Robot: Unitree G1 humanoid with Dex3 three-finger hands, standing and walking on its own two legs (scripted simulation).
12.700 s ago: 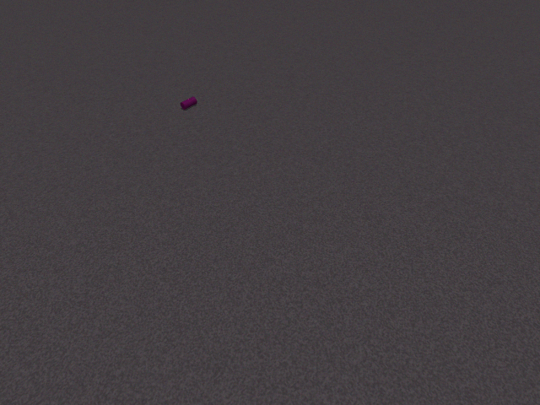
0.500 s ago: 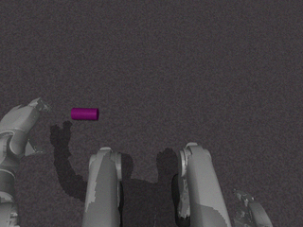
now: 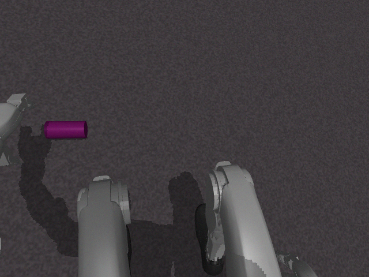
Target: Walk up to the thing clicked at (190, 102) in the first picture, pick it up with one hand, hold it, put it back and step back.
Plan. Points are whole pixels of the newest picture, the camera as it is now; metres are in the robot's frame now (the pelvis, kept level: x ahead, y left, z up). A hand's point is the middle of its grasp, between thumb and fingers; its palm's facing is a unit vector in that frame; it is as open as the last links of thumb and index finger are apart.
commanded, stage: rise first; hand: left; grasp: from above
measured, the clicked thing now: (66, 129) +0.50 +0.28 -0.33
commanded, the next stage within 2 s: approach in 0.84 s
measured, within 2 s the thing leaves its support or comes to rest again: neither
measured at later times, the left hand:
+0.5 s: hand (18, 133) +0.44 +0.35 -0.18, palm faces -0.46 -0.05 -0.89, open 12.8 cm
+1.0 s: hand (25, 130) +0.45 +0.34 -0.20, palm faces -0.46 -0.06 -0.88, open 13.1 cm
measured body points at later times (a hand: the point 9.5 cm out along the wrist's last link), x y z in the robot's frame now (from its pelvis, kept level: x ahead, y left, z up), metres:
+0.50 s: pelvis +0.01 +0.00 -0.03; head +0.25 +0.08 +0.35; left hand +0.46 +0.35 -0.13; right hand +0.08 -0.28 -0.13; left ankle +0.08 +0.12 -0.32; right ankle +0.11 -0.14 -0.32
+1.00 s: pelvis +0.01 +0.00 -0.03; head +0.26 +0.08 +0.34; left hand +0.47 +0.34 -0.15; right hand +0.07 -0.28 -0.13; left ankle +0.08 +0.12 -0.32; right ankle +0.11 -0.14 -0.32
